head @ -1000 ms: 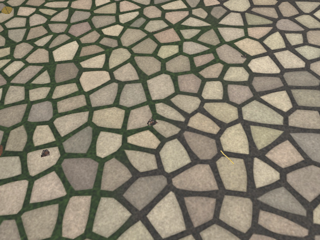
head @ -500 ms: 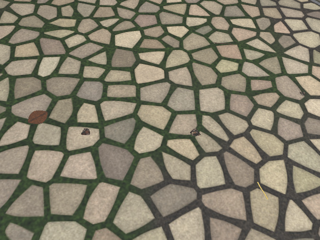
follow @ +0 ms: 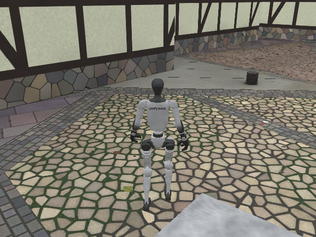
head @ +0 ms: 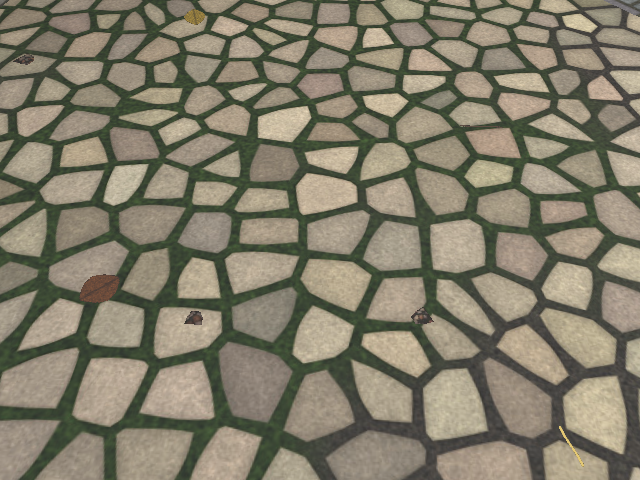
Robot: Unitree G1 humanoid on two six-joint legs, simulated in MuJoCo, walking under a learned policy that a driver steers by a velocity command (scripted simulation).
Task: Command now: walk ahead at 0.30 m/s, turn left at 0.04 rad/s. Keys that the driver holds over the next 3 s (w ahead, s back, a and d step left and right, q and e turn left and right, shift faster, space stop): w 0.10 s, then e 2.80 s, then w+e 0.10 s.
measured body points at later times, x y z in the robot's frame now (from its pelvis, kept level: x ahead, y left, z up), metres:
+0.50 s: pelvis +0.12 +0.03 +0.00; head +0.15 +0.04 +0.45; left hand +0.24 +0.32 -0.12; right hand +0.27 -0.25 -0.07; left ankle +0.22 +0.13 -0.72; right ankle +0.02 -0.09 -0.68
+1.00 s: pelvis +0.12 +0.00 +0.02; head +0.14 -0.05 +0.46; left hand +0.37 +0.20 -0.06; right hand +0.13 -0.33 -0.10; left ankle +0.20 +0.14 -0.64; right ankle +0.09 -0.08 -0.72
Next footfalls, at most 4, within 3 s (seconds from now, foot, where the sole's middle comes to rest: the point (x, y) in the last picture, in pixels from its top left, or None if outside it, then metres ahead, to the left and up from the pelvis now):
0.42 left None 0.26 0.13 -0.76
0.84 right None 0.13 -0.10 -0.76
1.34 left None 0.26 0.08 -0.76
1.78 right None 0.04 -0.09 -0.76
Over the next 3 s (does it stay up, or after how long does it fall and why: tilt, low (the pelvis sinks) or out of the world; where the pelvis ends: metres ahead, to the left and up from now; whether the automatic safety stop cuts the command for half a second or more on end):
stays up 0.07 0.00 0.02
